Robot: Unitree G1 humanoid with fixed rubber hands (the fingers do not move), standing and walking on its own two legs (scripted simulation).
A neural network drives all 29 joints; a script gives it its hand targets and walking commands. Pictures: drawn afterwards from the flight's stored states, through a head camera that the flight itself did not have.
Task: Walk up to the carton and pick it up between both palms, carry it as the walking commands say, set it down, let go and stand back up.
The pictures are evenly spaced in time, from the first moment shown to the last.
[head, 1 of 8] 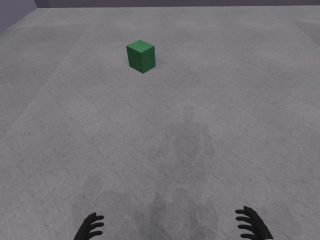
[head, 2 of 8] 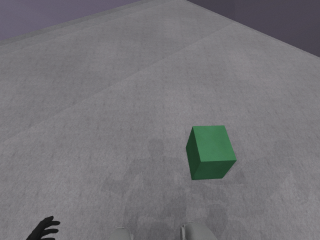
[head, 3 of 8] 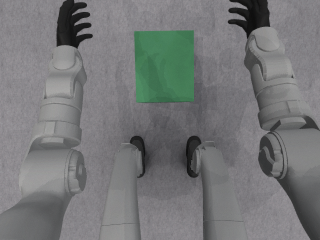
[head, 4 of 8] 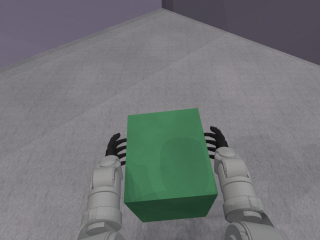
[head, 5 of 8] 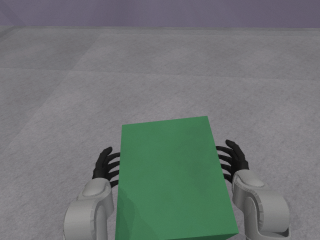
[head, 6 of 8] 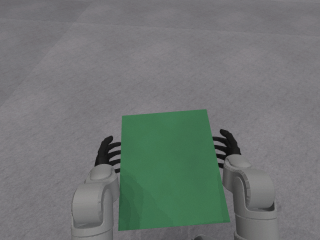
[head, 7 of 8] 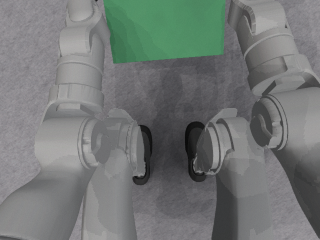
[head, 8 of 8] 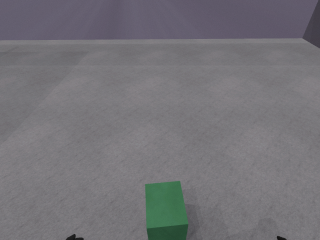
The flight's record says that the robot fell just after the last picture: no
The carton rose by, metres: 0.66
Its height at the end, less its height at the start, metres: +0.00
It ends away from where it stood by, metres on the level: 1.42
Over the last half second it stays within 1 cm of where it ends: yes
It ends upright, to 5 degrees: yes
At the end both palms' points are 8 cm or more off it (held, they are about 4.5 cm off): yes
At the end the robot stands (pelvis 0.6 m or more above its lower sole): yes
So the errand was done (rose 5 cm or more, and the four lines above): yes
